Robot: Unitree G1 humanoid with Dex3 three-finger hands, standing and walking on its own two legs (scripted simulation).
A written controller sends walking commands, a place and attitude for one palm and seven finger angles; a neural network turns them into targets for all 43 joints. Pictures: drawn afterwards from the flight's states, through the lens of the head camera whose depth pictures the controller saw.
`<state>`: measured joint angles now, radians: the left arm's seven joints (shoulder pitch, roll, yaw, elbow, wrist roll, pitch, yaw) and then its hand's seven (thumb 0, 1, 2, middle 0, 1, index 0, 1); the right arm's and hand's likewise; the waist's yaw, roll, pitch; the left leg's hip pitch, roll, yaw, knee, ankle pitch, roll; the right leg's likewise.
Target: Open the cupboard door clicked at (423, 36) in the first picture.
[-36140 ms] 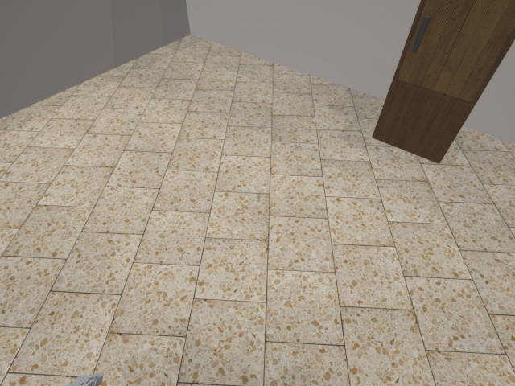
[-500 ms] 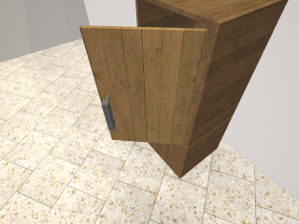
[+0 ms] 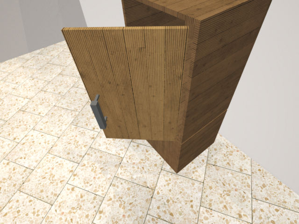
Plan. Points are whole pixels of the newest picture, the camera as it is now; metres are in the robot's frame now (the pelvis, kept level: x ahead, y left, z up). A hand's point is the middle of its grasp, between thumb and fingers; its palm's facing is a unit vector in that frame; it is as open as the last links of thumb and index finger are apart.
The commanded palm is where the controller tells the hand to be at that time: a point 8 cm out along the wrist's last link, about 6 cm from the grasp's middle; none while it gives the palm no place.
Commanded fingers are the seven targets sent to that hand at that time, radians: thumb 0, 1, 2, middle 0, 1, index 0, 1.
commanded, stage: come to a stop and stand still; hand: left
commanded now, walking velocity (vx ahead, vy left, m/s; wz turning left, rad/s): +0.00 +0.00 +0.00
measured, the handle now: (100, 112) +0.56 +0.25 -0.10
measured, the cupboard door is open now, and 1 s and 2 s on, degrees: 48 48 48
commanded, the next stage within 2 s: look again from close up in 0.30 s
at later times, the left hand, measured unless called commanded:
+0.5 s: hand out of the picture +0.01 +0.16 -0.17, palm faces +0.04 -0.98 -0.21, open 7.3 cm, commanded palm none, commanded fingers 0.00 0.90 0.90 -0.20 -0.30 -0.20 -0.30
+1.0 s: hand out of the picture +0.01 +0.17 -0.17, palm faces +0.05 -0.98 -0.19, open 7.3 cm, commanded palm +0.10 +0.22 -0.07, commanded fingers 0.00 0.88 0.89 -0.20 -0.31 -0.20 -0.31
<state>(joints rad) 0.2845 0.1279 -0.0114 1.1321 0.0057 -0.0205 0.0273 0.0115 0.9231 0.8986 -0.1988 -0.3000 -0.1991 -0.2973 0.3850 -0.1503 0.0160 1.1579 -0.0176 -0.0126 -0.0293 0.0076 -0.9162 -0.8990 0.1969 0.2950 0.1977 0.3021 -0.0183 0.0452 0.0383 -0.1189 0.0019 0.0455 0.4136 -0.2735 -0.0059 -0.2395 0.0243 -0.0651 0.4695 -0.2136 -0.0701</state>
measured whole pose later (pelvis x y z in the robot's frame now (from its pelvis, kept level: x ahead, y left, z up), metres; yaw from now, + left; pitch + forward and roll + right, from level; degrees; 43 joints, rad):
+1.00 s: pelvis +0.01 +0.00 +0.00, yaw +1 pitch -1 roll +1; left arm 0.28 0.14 0.00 1.14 0.01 -0.02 0.03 0.01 0.92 0.90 -0.20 -0.30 -0.20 -0.30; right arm 0.32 -0.12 0.01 1.16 -0.02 -0.03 -0.04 0.01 -0.91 -0.90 0.20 0.30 0.20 0.30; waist 0.00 0.01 0.04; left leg -0.09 0.01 0.03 0.40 -0.28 -0.01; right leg -0.20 0.03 -0.08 0.44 -0.22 -0.07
